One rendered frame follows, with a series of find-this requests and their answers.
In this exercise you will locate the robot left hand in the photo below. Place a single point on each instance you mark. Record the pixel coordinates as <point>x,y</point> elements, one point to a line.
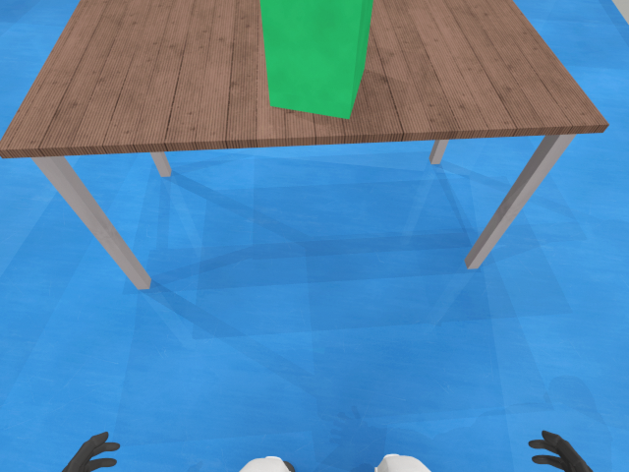
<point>96,444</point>

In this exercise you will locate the carton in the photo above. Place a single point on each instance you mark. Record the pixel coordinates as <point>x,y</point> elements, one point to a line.
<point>315,53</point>

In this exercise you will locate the table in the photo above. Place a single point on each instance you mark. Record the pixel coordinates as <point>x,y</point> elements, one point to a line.
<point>129,76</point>

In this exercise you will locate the robot right hand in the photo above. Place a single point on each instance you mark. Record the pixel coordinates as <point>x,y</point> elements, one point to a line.
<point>569,460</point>

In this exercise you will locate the robot left shin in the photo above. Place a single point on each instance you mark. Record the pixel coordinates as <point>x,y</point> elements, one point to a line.
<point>274,457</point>

